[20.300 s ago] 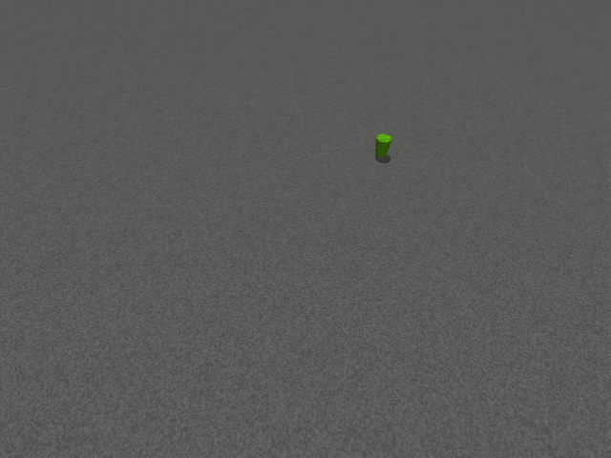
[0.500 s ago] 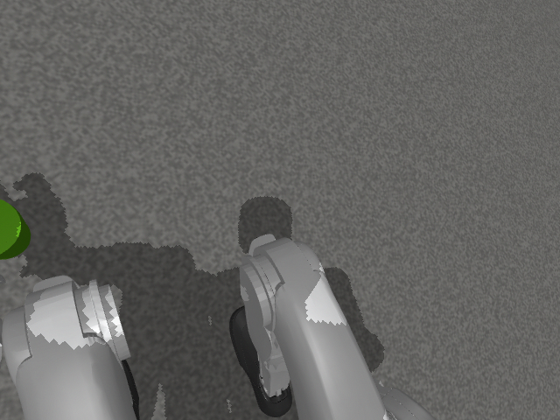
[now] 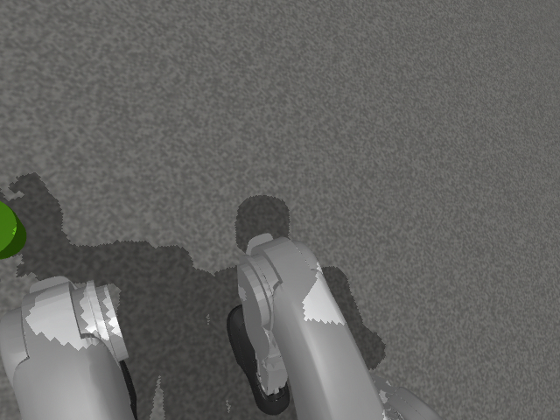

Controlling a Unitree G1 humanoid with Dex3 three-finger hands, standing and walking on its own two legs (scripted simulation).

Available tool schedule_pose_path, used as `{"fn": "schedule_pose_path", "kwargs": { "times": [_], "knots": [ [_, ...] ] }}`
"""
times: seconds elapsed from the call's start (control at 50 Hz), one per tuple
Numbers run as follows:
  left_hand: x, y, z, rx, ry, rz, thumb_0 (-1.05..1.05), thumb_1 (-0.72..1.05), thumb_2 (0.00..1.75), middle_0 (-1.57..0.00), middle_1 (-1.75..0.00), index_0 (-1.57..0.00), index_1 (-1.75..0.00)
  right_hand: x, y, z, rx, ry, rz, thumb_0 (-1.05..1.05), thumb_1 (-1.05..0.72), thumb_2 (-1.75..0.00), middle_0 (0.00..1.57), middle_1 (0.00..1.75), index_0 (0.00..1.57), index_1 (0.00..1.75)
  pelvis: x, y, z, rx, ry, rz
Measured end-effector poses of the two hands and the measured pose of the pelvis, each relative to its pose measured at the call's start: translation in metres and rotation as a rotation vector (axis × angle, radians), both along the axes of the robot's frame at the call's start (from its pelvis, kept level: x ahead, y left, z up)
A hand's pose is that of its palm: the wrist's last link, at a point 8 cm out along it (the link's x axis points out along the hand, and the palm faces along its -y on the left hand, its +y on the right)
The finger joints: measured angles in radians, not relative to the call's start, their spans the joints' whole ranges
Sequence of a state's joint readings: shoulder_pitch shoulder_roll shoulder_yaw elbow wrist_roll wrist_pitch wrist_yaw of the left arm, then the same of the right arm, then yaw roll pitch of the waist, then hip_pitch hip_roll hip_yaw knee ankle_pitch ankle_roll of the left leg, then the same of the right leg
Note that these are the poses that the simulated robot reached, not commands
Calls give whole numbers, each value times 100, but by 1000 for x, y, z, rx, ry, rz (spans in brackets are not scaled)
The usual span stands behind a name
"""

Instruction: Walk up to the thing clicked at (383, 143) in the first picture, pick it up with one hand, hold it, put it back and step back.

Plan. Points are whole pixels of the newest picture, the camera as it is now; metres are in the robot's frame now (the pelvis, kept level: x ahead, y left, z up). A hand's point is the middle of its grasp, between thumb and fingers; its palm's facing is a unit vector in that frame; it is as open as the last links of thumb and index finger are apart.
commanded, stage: close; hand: left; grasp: from above
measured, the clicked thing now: out of the picture +0.41 +0.29 -0.25
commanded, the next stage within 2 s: settle in 0.74 s
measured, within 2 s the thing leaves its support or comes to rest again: leaves its support in 1.24 s
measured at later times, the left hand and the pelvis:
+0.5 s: hand out of the picture +0.39 +0.30 -0.22, palm faces -0.42 -0.14 -0.90, open 13.0 cm; pelvis +0.00 +0.00 +0.00, yaw +0 degrees
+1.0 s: hand out of the picture +0.39 +0.30 -0.22, palm faces -0.42 -0.14 -0.90, open 11.9 cm; pelvis +0.00 +0.00 +0.00, yaw +1 degrees
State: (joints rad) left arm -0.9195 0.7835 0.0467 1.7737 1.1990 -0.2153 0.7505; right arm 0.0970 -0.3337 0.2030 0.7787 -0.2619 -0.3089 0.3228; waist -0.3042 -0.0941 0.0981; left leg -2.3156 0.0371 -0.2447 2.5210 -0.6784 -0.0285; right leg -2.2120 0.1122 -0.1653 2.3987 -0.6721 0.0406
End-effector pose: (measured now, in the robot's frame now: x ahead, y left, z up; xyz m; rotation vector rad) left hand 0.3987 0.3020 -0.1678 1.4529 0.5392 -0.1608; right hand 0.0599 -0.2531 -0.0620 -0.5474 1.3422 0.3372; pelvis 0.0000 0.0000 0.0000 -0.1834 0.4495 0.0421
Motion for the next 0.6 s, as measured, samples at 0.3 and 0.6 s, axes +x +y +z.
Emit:
{"fn": "schedule_pose_path", "kwargs": {
  "times": [0.3,0.6],
  "knots": [
    [-1,0,3,-4,-6,6,0,-39,82,-33,-91,-26,-89,2,5,-3,4,-13,-1,1,-89,-90,20,30,20,30,-1,1,-1,0,-4,2],
    [0,1,5,-4,-2,-1,0,-34,81,-45,-85,-32,-84,3,4,-2,7,-12,3,1,-89,-90,20,30,20,30,0,0,0,3,0,3]
  ]
}}
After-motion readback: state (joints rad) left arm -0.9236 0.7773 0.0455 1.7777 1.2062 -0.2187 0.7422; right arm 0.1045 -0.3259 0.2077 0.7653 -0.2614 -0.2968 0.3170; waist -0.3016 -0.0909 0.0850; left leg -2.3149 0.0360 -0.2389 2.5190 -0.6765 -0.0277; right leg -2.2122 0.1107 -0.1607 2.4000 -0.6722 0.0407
